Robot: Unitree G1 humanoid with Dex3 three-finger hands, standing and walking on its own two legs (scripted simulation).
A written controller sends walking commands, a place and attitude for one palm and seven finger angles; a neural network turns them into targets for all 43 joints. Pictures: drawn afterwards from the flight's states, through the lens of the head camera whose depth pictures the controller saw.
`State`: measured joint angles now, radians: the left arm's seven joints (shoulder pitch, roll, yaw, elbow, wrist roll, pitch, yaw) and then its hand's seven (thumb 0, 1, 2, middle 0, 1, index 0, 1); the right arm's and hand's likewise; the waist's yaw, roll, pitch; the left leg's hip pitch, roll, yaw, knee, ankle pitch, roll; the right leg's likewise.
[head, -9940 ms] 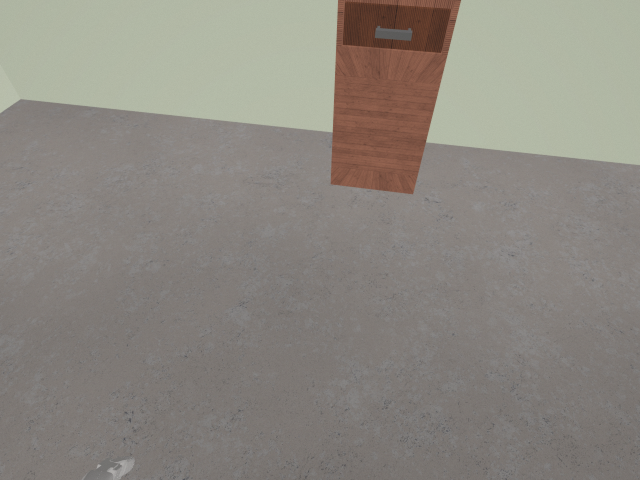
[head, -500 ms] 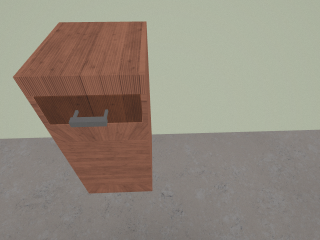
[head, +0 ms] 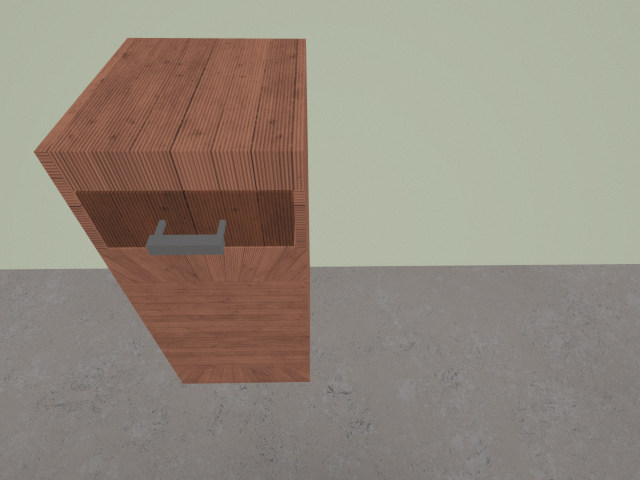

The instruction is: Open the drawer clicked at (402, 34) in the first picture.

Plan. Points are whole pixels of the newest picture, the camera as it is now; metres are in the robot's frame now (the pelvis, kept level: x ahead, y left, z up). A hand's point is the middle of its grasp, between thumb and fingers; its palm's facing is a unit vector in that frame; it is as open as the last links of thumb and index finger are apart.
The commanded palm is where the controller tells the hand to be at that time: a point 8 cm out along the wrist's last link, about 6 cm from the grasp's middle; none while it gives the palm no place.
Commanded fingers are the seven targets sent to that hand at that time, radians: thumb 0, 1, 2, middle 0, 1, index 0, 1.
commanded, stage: come to a stop and stand still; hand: left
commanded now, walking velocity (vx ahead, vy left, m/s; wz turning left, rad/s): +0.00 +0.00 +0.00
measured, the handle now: (189, 235) +0.50 +0.27 -0.03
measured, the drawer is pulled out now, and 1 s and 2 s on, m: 0.00 0.00 0.00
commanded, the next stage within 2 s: look again from close up in 0.12 s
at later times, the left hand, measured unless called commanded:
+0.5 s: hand out of the picture +0.01 +0.22 -0.19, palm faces +0.01 -0.98 -0.20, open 7.4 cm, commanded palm none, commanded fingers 0.00 0.90 0.90 -0.20 -0.30 -0.20 -0.30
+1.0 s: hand (140, 450) +0.17 +0.24 -0.06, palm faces -0.02 -0.71 -0.70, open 7.7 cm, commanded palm +0.10 +0.27 -0.04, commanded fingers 0.00 0.64 0.79 -0.22 -0.47 -0.22 -0.47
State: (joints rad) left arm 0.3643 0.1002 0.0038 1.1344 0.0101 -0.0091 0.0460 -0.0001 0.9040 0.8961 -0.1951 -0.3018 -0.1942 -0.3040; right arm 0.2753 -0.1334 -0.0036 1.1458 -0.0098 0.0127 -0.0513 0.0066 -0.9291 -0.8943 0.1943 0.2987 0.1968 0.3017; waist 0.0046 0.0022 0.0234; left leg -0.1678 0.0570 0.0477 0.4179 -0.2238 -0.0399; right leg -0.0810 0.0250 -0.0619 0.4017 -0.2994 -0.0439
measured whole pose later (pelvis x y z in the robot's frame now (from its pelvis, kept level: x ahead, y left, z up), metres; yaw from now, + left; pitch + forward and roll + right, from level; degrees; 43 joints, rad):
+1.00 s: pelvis -0.02 +0.04 -0.02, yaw +0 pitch +4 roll +1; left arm 0.39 0.26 -0.07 0.12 0.39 0.08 0.28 0.01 0.83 0.86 -0.21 -0.35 -0.20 -0.35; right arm 0.25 -0.23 -0.01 0.81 0.01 -0.21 -0.08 0.01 -0.92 -0.89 0.20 0.30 0.20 0.30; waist -0.01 0.04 -0.06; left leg -0.39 -0.02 0.07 0.60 -0.27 0.02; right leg -0.34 -0.06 -0.03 0.66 -0.39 0.01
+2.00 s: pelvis -0.01 +0.04 -0.03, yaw -6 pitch +6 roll +1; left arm 0.11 0.39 -0.03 0.02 0.92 0.22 0.31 0.00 -0.30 0.38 -0.30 -1.08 -0.30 -1.08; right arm 0.11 -0.26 -0.06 0.65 0.00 0.07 -0.04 0.01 -0.91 -0.89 0.19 0.30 0.20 0.30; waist 0.05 0.06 -0.10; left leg -0.45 -0.04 -0.06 0.70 -0.35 -0.01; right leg -0.41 0.00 0.05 0.73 -0.42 0.00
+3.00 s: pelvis -0.01 +0.02 -0.01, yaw -5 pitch +2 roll +1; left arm -0.14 0.46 -0.08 0.17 0.93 0.14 0.08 0.00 -0.50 0.30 -0.32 -1.20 -0.32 -1.21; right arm 0.10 -0.25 0.00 0.64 0.02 0.08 -0.07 0.01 -0.91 -0.89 0.20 0.30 0.20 0.30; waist 0.06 0.07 -0.03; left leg -0.29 -0.02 -0.08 0.51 -0.26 -0.03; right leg -0.26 0.01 0.03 0.57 -0.34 -0.02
